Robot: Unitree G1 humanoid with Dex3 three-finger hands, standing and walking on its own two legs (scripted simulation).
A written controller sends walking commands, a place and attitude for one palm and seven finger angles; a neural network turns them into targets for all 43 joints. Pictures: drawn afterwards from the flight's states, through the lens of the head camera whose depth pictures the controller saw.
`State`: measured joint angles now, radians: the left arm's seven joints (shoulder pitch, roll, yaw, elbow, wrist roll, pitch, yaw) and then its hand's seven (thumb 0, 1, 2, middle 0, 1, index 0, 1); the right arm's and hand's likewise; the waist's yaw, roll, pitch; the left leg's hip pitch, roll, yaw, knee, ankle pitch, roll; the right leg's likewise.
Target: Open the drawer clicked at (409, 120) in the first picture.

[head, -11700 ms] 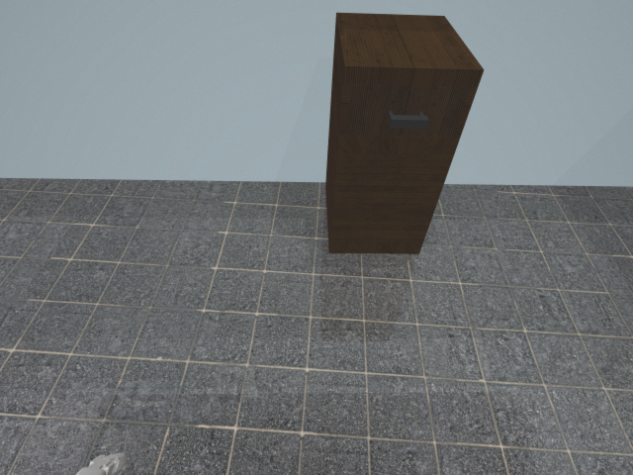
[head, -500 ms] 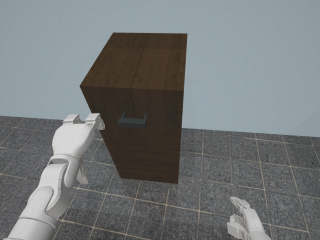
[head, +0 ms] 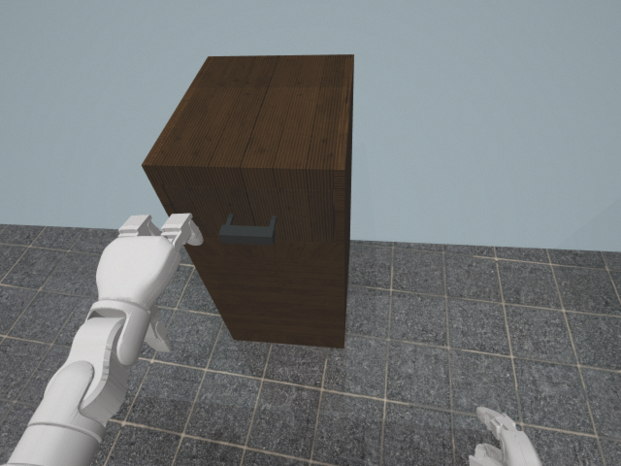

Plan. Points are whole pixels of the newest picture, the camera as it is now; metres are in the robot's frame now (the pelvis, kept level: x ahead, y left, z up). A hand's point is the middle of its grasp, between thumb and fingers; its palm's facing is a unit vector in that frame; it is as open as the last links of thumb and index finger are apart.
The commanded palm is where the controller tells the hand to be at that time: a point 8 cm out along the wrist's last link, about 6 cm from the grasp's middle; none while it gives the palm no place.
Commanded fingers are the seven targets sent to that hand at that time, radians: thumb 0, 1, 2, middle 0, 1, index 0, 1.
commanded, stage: move the hooked fingers above the handle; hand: left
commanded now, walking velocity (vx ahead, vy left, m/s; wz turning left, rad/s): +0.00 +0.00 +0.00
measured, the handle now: (249, 227) +0.56 +0.22 -0.11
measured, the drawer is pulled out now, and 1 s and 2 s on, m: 0.00 0.00 0.00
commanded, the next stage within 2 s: none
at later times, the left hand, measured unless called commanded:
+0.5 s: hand (194, 262) +0.36 +0.23 +0.04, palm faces +0.01 -0.04 -1.00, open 13.9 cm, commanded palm +0.35 +0.23 +0.09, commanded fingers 0.00 -0.50 0.30 -0.30 -1.20 -0.30 -1.20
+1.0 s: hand (218, 246) +0.43 +0.22 -0.01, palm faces -0.07 +0.00 -1.00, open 13.8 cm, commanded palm +0.42 +0.22 +0.05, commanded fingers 0.00 -0.50 0.30 -0.30 -1.20 -0.30 -1.20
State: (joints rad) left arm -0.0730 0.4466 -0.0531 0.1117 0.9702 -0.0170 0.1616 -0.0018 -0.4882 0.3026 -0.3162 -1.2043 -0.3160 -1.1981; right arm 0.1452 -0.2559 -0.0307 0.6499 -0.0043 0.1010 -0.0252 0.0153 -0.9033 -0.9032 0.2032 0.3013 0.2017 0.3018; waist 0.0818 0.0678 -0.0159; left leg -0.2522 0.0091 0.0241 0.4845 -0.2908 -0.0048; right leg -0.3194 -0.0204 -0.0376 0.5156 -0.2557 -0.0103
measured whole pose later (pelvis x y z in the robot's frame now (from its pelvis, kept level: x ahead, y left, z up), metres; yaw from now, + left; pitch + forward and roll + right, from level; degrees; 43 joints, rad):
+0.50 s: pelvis -0.01 +0.00 -0.01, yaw +0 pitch +8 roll +1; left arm -0.36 0.40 -0.10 0.49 1.04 -0.03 0.23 0.00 -0.49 0.30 -0.31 -1.20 -0.31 -1.20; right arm 0.19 -0.24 -0.05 0.67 0.00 0.09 -0.03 0.01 -0.90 -0.90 0.20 0.30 0.20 0.30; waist 0.04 0.05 -0.06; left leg -0.39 0.01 0.03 0.58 -0.32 0.00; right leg -0.46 -0.03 -0.03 0.60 -0.28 -0.01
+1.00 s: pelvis -0.01 +0.01 -0.02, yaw -1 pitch +14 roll +0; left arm -0.66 0.41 -0.08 0.95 1.09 -0.01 0.33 0.00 -0.49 0.30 -0.31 -1.20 -0.31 -1.20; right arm 0.28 -0.24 -0.06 0.70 -0.01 0.09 -0.03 0.01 -0.90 -0.90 0.21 0.30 0.20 0.30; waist -0.05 0.04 -0.10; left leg -0.58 0.01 0.04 0.69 -0.36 0.01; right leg -0.64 -0.02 -0.02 0.68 -0.29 0.00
